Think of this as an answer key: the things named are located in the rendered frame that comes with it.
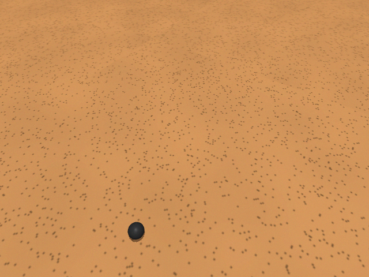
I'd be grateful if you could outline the ball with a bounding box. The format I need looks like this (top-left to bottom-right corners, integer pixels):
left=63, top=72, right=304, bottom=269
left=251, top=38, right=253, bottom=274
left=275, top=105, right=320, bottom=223
left=128, top=222, right=144, bottom=239

